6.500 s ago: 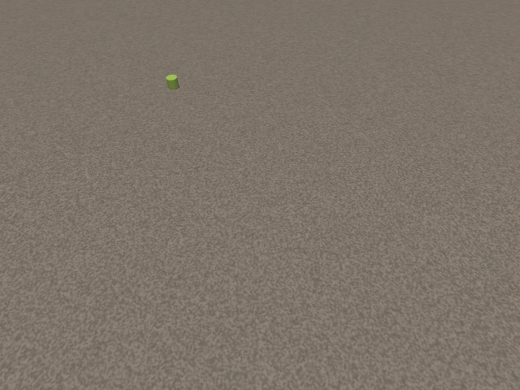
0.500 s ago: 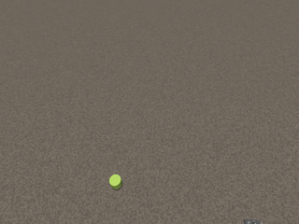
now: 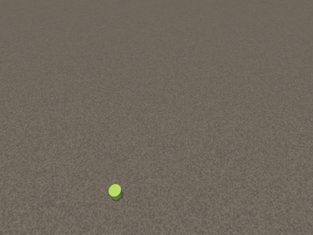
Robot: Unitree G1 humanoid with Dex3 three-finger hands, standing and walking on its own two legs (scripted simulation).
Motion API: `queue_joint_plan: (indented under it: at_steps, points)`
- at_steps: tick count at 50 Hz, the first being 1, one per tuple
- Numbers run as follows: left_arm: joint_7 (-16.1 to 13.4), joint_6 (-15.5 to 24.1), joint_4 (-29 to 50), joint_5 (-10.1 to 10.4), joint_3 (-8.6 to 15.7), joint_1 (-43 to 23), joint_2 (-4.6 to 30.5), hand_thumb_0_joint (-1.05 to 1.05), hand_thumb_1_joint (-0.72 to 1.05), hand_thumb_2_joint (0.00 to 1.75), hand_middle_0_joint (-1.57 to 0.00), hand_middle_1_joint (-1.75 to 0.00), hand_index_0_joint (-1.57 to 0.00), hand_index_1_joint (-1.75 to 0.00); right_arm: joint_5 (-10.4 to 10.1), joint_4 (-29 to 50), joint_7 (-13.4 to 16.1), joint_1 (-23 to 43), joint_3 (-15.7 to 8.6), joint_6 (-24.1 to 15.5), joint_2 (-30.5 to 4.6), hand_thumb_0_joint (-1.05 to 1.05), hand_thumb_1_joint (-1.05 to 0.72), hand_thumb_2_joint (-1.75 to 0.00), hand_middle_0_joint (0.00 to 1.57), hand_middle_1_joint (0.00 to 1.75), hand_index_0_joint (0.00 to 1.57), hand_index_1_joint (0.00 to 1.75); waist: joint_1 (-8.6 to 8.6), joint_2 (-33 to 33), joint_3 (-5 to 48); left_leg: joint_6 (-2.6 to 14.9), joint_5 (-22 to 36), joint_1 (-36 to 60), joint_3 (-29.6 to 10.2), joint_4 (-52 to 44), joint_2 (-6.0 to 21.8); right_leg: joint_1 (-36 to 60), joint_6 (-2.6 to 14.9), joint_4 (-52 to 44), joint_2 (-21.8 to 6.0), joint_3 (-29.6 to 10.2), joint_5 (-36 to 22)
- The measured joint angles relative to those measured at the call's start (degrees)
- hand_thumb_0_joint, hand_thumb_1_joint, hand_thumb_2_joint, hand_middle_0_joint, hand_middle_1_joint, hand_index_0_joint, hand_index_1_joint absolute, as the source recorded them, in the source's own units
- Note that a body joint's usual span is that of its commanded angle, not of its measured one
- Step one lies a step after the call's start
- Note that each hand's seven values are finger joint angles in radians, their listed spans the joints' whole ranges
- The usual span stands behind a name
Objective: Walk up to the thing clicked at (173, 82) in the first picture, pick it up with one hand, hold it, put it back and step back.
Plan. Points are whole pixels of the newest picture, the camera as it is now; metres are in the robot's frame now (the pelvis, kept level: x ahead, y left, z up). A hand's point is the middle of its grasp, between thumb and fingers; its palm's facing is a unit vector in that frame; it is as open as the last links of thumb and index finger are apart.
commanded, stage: walk up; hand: left
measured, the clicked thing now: (115, 192) +0.48 +0.26 -0.75
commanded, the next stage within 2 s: stand in 0.16 s
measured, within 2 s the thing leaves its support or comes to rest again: neither
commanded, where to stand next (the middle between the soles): +0.06 +0.00 m, yaw -1 degrees
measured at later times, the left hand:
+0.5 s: hand out of the picture +0.09 +0.25 -0.16, palm faces -0.03 -0.94 -0.34, open 7.4 cm
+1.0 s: hand out of the picture +0.13 +0.25 -0.15, palm faces -0.03 -0.94 -0.34, open 7.4 cm
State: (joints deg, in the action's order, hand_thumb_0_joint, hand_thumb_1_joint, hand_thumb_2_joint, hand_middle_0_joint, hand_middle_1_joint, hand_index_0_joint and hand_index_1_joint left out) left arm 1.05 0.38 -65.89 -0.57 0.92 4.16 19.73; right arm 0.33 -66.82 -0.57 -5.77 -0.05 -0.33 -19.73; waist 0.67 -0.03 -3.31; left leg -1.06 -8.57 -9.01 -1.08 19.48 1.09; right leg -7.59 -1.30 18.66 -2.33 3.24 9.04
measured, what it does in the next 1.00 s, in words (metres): stands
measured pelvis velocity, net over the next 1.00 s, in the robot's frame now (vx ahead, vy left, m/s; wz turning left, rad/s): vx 0.04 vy -0.01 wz -0.01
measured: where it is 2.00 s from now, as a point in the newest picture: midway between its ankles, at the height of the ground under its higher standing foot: outside the picture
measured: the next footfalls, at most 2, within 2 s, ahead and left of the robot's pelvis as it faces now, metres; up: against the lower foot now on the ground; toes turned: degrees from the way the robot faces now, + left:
none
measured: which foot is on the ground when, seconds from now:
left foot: down 0.00-1.00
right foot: down 0.00-1.00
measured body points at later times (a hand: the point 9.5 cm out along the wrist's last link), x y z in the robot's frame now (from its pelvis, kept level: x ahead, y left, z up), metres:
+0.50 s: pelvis +0.02 +0.00 +0.00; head +0.04 +0.00 +0.45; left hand +0.09 +0.30 -0.13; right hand +0.10 -0.30 -0.14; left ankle +0.02 +0.13 -0.75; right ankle +0.01 -0.13 -0.75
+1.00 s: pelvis +0.04 -0.01 +0.00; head +0.05 -0.01 +0.45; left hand +0.13 +0.29 -0.13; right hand +0.12 -0.31 -0.13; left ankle +0.02 +0.13 -0.75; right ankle +0.01 -0.13 -0.75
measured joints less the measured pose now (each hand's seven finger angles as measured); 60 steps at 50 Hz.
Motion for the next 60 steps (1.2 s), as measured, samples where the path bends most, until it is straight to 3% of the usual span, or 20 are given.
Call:
queue_joint_plan:
  at_steps: [24,60]
  points:
    - [-0.2,0.3,-0.1,-0.2,-0.6,2.1,0.3,0.0,0.9,0.9,-0.2,-0.3,-0.2,-0.3,0.3,0.9,-0.1,0.7,0.1,0.0,-0.3,0.0,-0.91,-0.89,0.21,0.3,0.21,0.3,-0.79,0.2,0.8,-0.09,-1.0,0.6,0.1,-0.9,-0.2,0.1,-0.04,0.3,-0.2,0.0,1.7]
    - [-0.7,0.2,0.8,-0.2,-0.4,1.0,0.3,0.0,0.9,0.9,-0.2,-0.3,-0.2,-0.3,0.1,1.4,0.4,0.9,0.2,0.1,-0.2,0.0,-0.91,-0.89,0.21,0.3,0.21,0.3,-0.52,0.1,0.7,-0.45,-2.1,3.6,0.6,-2.3,0.3,2.9,0.18,-1.3,0.3,-0.4,2.5]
